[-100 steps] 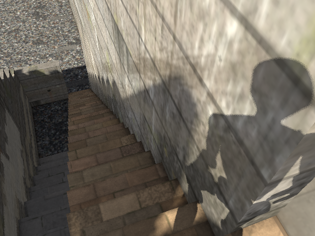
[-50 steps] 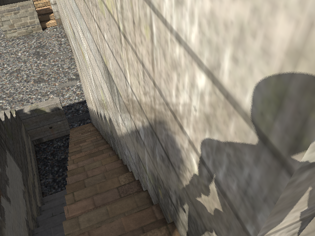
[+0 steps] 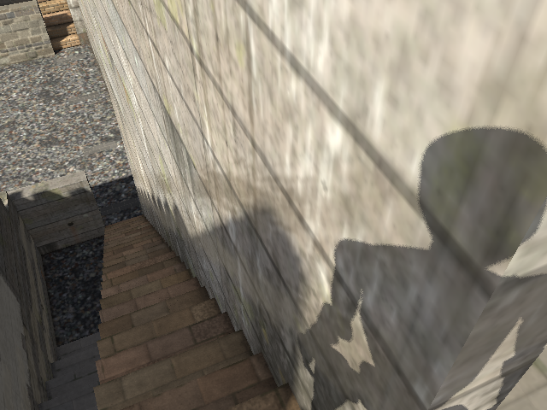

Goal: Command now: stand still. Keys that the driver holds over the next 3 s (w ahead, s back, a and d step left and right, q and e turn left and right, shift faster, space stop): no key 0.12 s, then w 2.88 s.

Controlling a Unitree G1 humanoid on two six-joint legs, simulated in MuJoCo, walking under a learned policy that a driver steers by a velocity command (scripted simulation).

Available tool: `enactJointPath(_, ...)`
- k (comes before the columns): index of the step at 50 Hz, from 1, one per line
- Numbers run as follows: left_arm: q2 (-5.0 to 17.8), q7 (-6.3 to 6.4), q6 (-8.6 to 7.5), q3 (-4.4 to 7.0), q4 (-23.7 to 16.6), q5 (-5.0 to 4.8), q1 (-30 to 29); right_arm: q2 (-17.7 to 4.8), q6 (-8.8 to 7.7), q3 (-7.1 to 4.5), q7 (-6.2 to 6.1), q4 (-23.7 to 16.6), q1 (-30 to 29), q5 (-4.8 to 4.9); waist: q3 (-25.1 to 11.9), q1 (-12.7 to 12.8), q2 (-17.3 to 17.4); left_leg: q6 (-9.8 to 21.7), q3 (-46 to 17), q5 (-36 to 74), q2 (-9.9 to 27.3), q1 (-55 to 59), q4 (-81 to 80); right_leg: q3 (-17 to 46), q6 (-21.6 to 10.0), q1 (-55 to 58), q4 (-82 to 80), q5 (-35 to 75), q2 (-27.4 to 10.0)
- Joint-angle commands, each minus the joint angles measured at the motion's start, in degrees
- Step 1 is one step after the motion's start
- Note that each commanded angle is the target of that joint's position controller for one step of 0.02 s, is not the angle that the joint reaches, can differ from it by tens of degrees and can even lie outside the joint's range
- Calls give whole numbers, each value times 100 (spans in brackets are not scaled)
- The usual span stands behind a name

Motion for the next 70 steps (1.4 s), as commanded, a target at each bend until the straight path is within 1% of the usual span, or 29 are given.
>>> enactJointPath(1, 540, 21, -58, 74, -79, -2, 270, -630, -6, -88, -19, -98, 186, 3, 286, -2, 40, 281, -328, -43, 458, -486, -505, 461, -29, 202, -283, -109, -544)
enactJointPath(7, 524, 111, -16, 112, -21, 43, 311, -600, -137, -161, -97, 168, 345, 56, 254, 135, 16, 206, -187, -9, 223, -369, -499, 531, -16, 302, -293, -206, -696)
enactJointPath(15, 1269, 213, 74, 445, -127, 105, 413, -487, 64, -228, -77, 106, 647, -90, 423, 263, -795, 556, 106, -876, -368, -861, 483, 1744, -627, 34, -798, -2939, -1434)
enactJointPath(17, 1136, 266, 34, 453, -149, 113, 464, -425, 11, -245, -41, 34, 795, 54, 432, 228, -925, 611, 0, -949, -244, -768, 573, 2003, -841, -105, -811, -3222, -1696)
enactJointPath(20, 961, 308, 27, 432, -366, 41, -397, -579, -53, -275, -53, -69, 1128, -1, 700, -278, 95, 642, -425, -1076, -7, 120, -742, 813, -524, -1165, 252, -2315, -1028)
enactJointPath(21, 153, 284, -44, 224, -295, -133, -593, -791, -248, -287, -93, -245, 1272, -2, 756, -514, 238, 671, -1942, -1192, 1057, 830, -1591, -500, -137, -2009, 1603, -1544, 170)
enactJointPath(22, 132, 285, -118, 171, -459, 0, -940, -1126, -368, -363, -119, -184, 1471, 64, 1253, -521, 345, 855, -2296, 334, 1534, 899, -1603, -460, -157, -2638, 2097, -1685, -10)
enactJointPath(25, 474, 135, -246, 245, -338, -43, -541, -701, -486, -197, -154, -354, 1086, 61, 322, -7, 558, 680, -1040, 4279, 1029, 1649, -562, -290, -348, -2265, 2685, -1221, -173)
enactJointPath(30, 349, 66, -206, 150, -655, -20, -1116, -498, -292, -121, -234, -441, 1050, 81, 492, 95, 678, 996, -629, 3935, 920, 1220, -541, -435, -237, -2216, 2308, -585, -258)
enactJointPath(31, 612, 160, -166, 192, -886, 15, -1129, -626, -86, -191, -120, -452, 703, 72, 412, 222, 1756, 1118, 45, 2527, -110, 255, -342, -778, -343, -1081, 1914, -782, -130)
enactJointPath(32, 750, 240, -117, 259, -805, -34, -864, -530, -21, -204, -29, -539, 679, -15, 376, 225, 1796, 1147, -39, 2576, -144, -483, -59, -1055, -332, -196, 2071, -767, 120)
enactJointPath(35, 1253, 330, -217, 576, 128, 50, 1659, -967, -90, -317, 54, -1249, -910, 107, -311, 1838, 87, 692, -130, 3134, -155, -2257, 2790, -331, -684, 2396, 1729, -388, -431)
enactJointPath(36, 1388, 353, -247, 603, 296, 177, 2057, -827, -108, -354, 66, -1363, -1005, 35, -184, 1936, -1709, 504, -208, -1813, -848, -3265, 5336, 1134, -1103, 2727, 875, -160, -1695)
enactJointPath(37, 1668, 260, -409, 517, 24, 87, 1453, -604, -121, -348, 27, -1347, 210, 85, -357, 975, -1809, 490, -1438, -2203, -988, -4188, 6085, 3323, -1611, 2462, 412, -227, -2583)
enactJointPath(38, 1810, 234, -553, 567, -192, 26, 350, -592, -23, -311, -8, -1345, 342, 133, 288, 378, -1603, 591, -1658, -1587, -662, -4423, 5833, 3928, -1883, 1062, -321, -2214, -3113)
enactJointPath(40, 1117, 259, -676, 383, -521, -7, -819, -963, 171, -436, 116, -1733, -596, -160, 814, -18, -17, 477, -1635, -317, -134, -3663, 4926, 2556, -1421, -413, -240, -2019, -2514)
enactJointPath(42, 1213, 278, -749, 418, -499, 70, -779, -584, 393, -348, 272, -1790, -418, -327, 338, -114, -210, 271, -1079, 569, -252, -2488, 5053, 1382, -1335, -1244, -80, -1048, -2044)
enactJointPath(46, 1492, 282, -895, 524, -745, 79, -526, -773, 358, -462, 515, -2221, -891, -141, 345, 52, -446, 116, -1255, 2555, -445, -2977, 3824, 449, -473, -1229, 1017, -2307, -1426)
enactJointPath(48, 730, 277, -878, 231, -679, -59, -423, -627, 275, -383, 415, -2212, -788, 8, 67, 152, -912, -243, -731, 3401, -477, -1818, 2703, -277, -218, -1910, 1625, -2618, -1091)
enactJointPath(52, 935, 427, -932, 140, -901, 226, 93, -463, 247, -188, 530, -2111, -995, 40, 161, 598, -44, -368, -316, 4506, -642, -622, 1539, -244, -152, -2367, 3244, -3880, -1341)
enactJointPath(55, 936, 790, -496, 147, -1044, 215, 369, -782, 242, -211, 575, -1772, -101, 129, 894, 637, -121, -17, -699, 4977, 18, -426, -1556, -33, -165, -1701, 5081, -3006, -1007)
enactJointPath(57, 1267, 761, -144, 379, -733, 133, 468, -550, 98, -154, 447, -1339, 1078, 88, -391, 136, -428, 286, -237, 5592, 226, 1386, -1655, -219, -495, -1786, 6999, -1771, -777)
enactJointPath(59, 166, 518, -20, 285, -1204, -42, 581, -1703, -110, -200, 469, -1119, 1607, -366, -448, 631, 1517, 490, -743, 12271, 1416, 3154, 1554, -695, -161, -4823, 11416, -5824, 405)
enactJointPath(61, 362, 575, -209, 134, -1066, -15, 380, -1543, -26, -315, 399, -1402, 1355, -29, -1163, 299, 335, 1265, -1234, 9862, 1948, 3130, 1524, -331, -370, -5978, 12404, -4533, 110)
enactJointPath(62, 326, 545, -221, 76, -978, -28, 575, -1509, -109, -317, 302, -1577, 716, -124, -1536, 413, -47, 2095, -1733, 5614, 2648, 1694, 908, 404, -146, -4916, 11090, -3180, -499)
enactJointPath(63, 504, 424, -86, 107, -1041, -32, 132, -895, -193, -120, 227, -1718, 156, -168, -1024, 582, -109, 2374, -1863, 4886, 2487, 1083, 581, 368, -37, -4801, 10652, -2869, -626)
enactJointPath(66, 755, 281, 316, 231, -1136, 106, -272, -386, -330, 199, 137, -1799, 211, -97, -460, 600, -276, 1922, -1320, 3549, 1485, 150, 619, 552, 80, -3912, 8404, -1678, -336)
enactJointPath(68, 581, 269, 342, 195, -1299, 183, -628, -319, -353, 280, 159, -1750, 413, -47, -255, 271, 668, 2021, -1326, 3004, 1135, -285, 483, -18, 203, -3483, 8086, -1703, -146)
enactJointPath(70, 439, 157, 278, 114, -1475, 267, -723, -146, -389, 409, 147, -2003, 190, -27, -23, 319, 631, 2011, -1485, 2140, 1089, -640, 349, 119, 347, -3048, 6532, -791, -337)
Next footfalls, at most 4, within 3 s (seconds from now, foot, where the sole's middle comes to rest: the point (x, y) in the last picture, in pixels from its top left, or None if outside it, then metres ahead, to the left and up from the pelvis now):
0.70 right None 0.17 -0.01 -0.78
1.14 left None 0.29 0.31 -0.99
1.40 right None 0.27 0.12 -0.84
1.66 right None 0.42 0.11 -0.99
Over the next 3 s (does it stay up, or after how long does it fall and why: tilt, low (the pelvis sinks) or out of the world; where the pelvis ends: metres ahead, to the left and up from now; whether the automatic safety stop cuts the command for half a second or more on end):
stays up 0.34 0.26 -0.20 its command is cut before an obstacle after 0.1 s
